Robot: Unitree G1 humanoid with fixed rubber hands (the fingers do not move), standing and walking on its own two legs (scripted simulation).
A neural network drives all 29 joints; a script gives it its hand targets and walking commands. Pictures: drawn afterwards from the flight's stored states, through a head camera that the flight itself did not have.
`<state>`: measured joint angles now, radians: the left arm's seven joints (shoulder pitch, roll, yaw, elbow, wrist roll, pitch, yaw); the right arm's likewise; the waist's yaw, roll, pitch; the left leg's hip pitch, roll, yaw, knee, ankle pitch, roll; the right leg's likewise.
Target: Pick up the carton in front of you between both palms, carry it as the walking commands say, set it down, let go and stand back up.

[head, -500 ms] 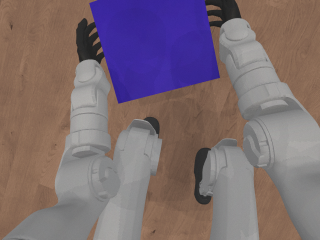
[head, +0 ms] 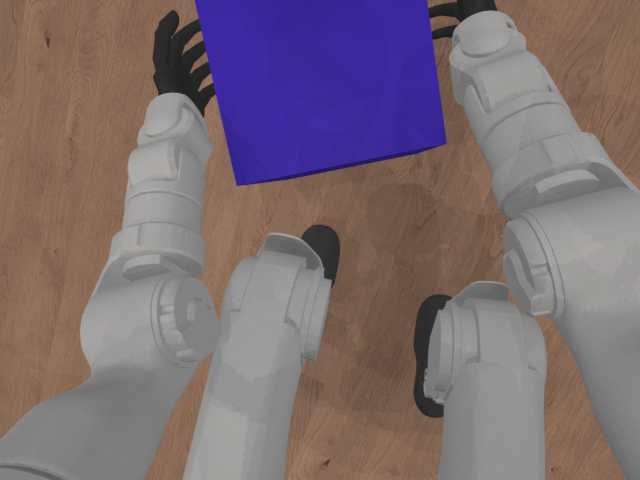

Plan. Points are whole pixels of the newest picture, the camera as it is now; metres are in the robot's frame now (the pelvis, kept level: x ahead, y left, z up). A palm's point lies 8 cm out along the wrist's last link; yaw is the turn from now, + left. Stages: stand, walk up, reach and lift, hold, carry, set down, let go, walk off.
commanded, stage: set down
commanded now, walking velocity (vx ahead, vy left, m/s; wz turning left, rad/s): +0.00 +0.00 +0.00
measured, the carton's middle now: (330, 86) +0.49 +0.13 -0.25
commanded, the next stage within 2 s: none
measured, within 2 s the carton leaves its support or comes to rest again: rests again in 0.18 s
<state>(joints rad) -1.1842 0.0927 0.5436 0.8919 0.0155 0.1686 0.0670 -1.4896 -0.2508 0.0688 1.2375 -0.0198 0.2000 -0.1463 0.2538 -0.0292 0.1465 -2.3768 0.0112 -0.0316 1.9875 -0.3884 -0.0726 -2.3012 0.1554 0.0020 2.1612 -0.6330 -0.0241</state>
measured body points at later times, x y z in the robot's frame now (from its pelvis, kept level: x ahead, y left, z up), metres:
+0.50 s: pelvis +0.01 +0.00 +0.00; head +0.37 +0.00 +0.26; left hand +0.46 +0.29 -0.17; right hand +0.57 +0.00 -0.19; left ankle +0.16 +0.14 -0.35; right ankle +0.08 -0.09 -0.35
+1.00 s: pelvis +0.00 +0.01 +0.00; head +0.37 +0.01 +0.24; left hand +0.42 +0.31 -0.20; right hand +0.58 -0.05 -0.20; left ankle +0.16 +0.14 -0.35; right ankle +0.08 -0.09 -0.35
